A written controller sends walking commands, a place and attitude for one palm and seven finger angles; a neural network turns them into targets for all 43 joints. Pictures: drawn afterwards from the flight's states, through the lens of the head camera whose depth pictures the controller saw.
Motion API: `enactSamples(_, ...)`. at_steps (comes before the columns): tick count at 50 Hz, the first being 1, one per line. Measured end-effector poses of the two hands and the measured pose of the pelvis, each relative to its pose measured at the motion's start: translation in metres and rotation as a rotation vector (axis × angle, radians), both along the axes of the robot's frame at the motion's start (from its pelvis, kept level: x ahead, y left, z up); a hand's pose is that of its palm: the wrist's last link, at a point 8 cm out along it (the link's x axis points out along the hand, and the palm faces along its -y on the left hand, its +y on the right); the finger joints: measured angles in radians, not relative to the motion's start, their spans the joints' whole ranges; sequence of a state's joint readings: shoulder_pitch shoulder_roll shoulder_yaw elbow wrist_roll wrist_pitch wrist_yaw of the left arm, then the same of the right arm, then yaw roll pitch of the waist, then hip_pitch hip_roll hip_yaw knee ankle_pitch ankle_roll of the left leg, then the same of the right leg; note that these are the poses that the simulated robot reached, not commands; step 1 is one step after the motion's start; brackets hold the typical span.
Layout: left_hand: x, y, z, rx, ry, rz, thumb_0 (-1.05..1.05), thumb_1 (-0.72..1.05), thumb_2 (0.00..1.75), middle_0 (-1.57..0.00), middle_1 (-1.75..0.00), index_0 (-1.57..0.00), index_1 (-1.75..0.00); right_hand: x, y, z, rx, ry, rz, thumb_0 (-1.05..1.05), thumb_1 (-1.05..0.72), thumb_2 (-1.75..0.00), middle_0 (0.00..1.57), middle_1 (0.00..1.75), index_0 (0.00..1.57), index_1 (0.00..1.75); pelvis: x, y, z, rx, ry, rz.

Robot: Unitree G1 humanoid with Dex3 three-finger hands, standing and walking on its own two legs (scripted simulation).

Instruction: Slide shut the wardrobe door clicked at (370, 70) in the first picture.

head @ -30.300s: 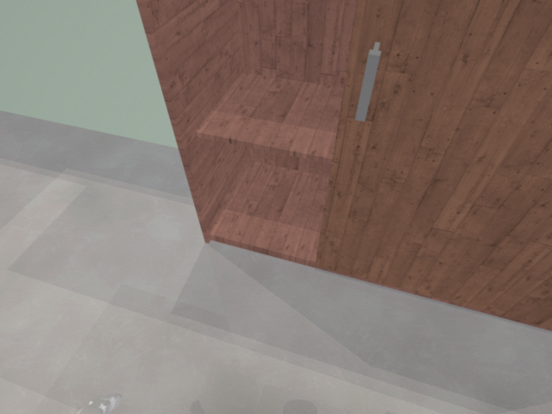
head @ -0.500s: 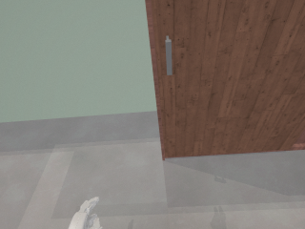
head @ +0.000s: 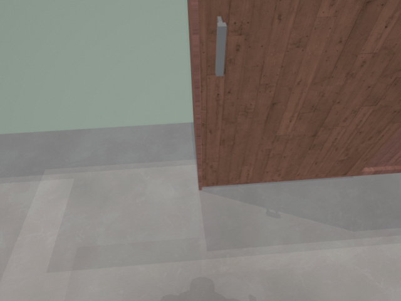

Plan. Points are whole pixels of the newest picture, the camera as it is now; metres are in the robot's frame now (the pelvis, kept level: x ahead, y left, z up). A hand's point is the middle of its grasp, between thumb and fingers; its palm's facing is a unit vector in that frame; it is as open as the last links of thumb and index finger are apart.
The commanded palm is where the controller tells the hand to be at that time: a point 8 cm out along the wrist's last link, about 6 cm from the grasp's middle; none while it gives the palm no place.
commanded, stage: let the arm hang, fingers relaxed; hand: right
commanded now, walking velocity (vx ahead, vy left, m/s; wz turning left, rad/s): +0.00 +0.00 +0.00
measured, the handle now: (219, 47) +0.75 +0.01 +0.12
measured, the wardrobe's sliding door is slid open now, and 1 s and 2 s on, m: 0.00 0.00 0.00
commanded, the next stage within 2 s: look to check the result in 0.74 s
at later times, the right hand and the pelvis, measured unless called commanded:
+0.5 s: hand out of the picture -0.01 -0.18 -0.16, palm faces +0.00 +0.98 -0.19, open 7.3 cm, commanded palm none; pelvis -0.01 -0.01 +0.01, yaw +2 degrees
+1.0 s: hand out of the picture -0.02 -0.17 -0.16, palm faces +0.01 +0.99 -0.16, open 7.4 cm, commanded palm none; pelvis -0.01 -0.01 +0.01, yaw +2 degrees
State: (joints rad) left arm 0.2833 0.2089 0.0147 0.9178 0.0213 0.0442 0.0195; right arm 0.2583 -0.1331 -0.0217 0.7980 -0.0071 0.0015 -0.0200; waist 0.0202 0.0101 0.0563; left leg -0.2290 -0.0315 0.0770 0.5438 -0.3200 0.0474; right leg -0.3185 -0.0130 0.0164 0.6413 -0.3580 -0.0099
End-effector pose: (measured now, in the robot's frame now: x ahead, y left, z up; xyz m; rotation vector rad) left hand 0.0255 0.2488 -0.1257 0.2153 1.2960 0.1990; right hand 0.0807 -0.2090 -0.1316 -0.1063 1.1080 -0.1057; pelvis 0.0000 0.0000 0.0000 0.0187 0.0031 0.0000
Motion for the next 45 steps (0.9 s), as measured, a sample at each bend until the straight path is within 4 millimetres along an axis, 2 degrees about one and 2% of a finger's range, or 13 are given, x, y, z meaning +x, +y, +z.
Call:
enactSamples(6,-0.031,-0.013,-0.002,-0.028,0.070,0.049,0.01,0.91,0.90,-0.20,-0.30,-0.20,-0.30,-0.031,-0.023,-0.003,-0.057,0.152,0.002,-0.05,-0.97,-0.90,0.21,0.30,0.20,0.30,0.000,0.000,0.006,-0.002,-0.004,0.011)
enactSamples(13,-0.046,-0.039,-0.010,-0.100,0.087,0.067,0.01,0.91,0.90,-0.20,-0.30,-0.20,-0.30,-0.058,-0.035,0.006,-0.096,0.227,-0.006,-0.01,-0.93,-0.90,0.20,0.30,0.20,0.30,-0.004,-0.004,0.011,-0.008,-0.020,0.026)
enactSamples(19,-0.057,-0.050,-0.014,-0.125,0.104,0.075,0.01,0.92,0.90,-0.20,-0.30,-0.20,-0.30,-0.077,-0.030,0.007,-0.083,0.261,-0.014,0.00,-0.92,-0.90,0.20,0.30,0.19,0.30,-0.009,-0.008,0.013,-0.011,-0.030,0.031)
enactSamples(31,-0.078,-0.056,-0.010,-0.118,0.144,0.098,0.01,0.91,0.90,-0.20,-0.30,-0.20,-0.30,-0.106,-0.006,-0.004,-0.007,0.329,-0.019,0.00,-0.91,-0.90,0.20,0.30,0.19,0.30,-0.014,-0.010,0.013,-0.013,-0.028,0.035)
enactSamples(38,-0.084,-0.059,-0.008,-0.114,0.165,0.110,0.01,0.91,0.90,-0.20,-0.30,-0.20,-0.30,-0.114,-0.002,-0.005,0.007,0.355,-0.023,0.00,-0.91,-0.90,0.20,0.30,0.20,0.30,-0.014,-0.012,0.013,-0.013,-0.022,0.036)
enactSamples(45,-0.082,-0.064,-0.009,-0.121,0.166,0.112,0.01,0.91,0.90,-0.20,-0.30,-0.20,-0.30,-0.111,-0.007,-0.004,-0.006,0.357,-0.027,0.00,-0.91,-0.90,0.20,0.30,0.19,0.30,-0.011,-0.013,0.013,-0.014,-0.020,0.035)
